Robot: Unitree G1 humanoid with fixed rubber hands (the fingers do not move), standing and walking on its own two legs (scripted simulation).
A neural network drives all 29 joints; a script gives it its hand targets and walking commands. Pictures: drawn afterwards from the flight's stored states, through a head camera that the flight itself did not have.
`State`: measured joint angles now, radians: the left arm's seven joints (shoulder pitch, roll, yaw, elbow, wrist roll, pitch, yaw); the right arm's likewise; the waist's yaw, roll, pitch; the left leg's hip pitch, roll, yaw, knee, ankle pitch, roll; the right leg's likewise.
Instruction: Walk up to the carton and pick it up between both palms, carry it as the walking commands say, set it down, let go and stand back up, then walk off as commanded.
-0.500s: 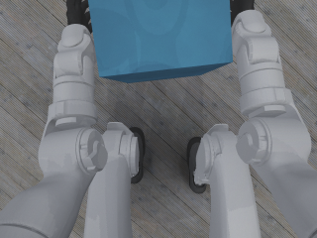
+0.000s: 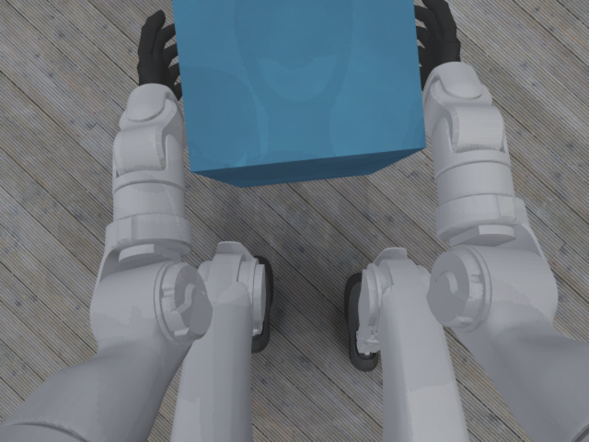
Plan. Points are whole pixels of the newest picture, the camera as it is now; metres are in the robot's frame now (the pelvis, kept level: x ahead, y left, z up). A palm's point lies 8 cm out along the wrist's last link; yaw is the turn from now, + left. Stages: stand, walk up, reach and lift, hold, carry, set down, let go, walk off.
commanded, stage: reach and lift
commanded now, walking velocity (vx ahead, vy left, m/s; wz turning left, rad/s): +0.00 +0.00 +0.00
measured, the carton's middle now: (300, 112) +0.49 +0.03 -0.15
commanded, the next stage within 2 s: none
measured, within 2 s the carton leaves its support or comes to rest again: neither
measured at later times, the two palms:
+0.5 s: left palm (127, 73) +0.48 +0.19 +0.00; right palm (473, 45) +0.51 -0.13 +0.00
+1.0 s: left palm (75, 53) +0.47 +0.19 +0.07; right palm (527, 12) +0.49 -0.13 +0.08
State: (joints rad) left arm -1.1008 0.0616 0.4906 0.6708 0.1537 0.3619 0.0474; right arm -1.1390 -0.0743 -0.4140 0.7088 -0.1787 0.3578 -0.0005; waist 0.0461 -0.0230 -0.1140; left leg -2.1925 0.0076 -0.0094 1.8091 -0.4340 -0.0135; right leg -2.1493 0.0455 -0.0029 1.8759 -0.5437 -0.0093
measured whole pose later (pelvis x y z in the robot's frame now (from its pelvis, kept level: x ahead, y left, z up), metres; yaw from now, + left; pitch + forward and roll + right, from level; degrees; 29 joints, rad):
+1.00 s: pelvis +0.03 +0.00 +0.13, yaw +0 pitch +41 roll +0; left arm -0.82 -0.05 0.51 0.55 0.22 0.39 0.01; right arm -0.87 0.03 -0.44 0.62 -0.23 0.38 0.05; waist 0.04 -0.02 -0.23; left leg -1.72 0.00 -0.01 1.41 -0.41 -0.01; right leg -1.68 0.04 0.02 1.46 -0.50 -0.01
